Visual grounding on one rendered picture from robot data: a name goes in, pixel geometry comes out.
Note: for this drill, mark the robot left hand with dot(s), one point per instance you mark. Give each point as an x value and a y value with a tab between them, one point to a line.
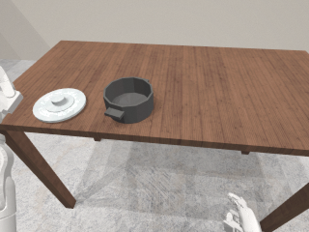
9	97

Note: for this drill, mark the pot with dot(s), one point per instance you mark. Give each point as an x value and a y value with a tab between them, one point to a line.
129	100

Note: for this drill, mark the lid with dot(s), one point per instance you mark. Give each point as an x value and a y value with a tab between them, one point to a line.
45	111

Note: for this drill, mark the knob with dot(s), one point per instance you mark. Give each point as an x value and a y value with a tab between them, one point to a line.
58	99

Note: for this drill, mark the robot right hand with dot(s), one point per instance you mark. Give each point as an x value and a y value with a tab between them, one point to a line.
244	220

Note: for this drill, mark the table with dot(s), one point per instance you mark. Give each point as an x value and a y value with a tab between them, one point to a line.
229	98

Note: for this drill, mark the robot left forearm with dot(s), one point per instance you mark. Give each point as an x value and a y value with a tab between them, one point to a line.
7	189

